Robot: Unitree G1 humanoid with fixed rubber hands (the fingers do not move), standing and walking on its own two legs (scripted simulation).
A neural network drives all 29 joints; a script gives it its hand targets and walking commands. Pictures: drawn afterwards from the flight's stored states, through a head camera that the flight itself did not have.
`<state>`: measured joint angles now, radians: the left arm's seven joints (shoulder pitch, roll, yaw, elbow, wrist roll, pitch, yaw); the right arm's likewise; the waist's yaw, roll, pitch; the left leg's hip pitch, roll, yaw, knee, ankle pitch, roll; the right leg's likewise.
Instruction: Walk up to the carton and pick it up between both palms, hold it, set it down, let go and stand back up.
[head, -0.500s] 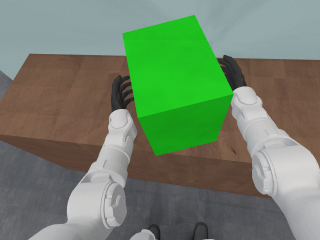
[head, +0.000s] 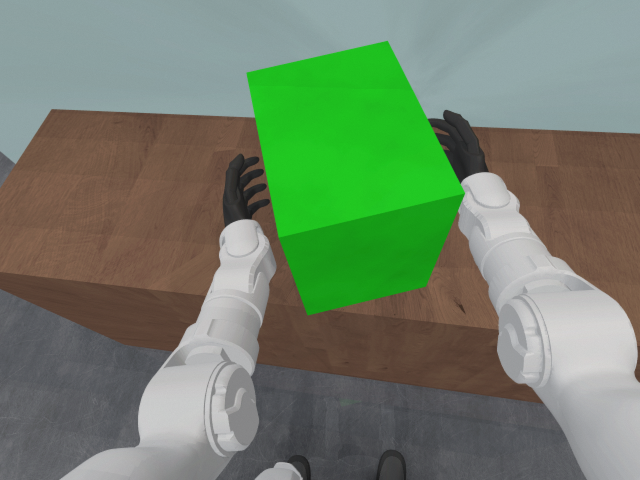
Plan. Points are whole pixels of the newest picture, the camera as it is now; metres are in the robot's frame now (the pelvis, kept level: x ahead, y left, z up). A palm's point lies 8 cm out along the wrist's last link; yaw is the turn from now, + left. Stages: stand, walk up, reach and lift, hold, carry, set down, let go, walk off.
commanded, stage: reach and lift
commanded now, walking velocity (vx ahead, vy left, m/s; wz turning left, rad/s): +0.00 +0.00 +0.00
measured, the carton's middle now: (344, 189) +0.49 +0.07 -0.01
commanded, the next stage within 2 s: none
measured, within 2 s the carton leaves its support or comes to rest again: leaves its support in 1.88 s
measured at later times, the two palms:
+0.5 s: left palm (245, 220) +0.40 +0.18 +0.03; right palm (469, 181) +0.48 -0.09 +0.05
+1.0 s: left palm (246, 222) +0.40 +0.19 +0.03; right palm (468, 183) +0.48 -0.09 +0.04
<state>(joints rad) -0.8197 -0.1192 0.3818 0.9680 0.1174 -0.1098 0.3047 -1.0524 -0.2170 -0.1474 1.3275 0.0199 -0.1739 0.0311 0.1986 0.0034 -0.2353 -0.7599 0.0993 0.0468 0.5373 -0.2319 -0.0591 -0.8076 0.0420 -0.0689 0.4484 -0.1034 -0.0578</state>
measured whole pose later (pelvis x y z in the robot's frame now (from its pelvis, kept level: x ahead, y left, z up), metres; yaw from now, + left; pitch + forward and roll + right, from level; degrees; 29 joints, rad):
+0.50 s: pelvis +0.02 +0.00 +0.02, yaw +0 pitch +22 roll +0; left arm -0.71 -0.25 0.66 0.76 0.43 -0.15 0.20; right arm -0.94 -0.06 -0.54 1.21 -0.41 -0.30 0.09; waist 0.13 -0.01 -0.14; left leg -0.56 0.09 0.06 0.37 -0.19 -0.05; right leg -0.62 0.04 -0.06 0.32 -0.08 -0.06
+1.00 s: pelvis +0.02 +0.00 +0.02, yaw +2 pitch +20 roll +0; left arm -0.69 -0.20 0.61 0.87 0.36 -0.29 0.19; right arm -0.92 -0.07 -0.49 1.26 -0.40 -0.40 0.05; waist 0.10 0.00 -0.12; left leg -0.51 0.08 0.04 0.33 -0.18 -0.05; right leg -0.57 0.03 -0.08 0.29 -0.08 -0.05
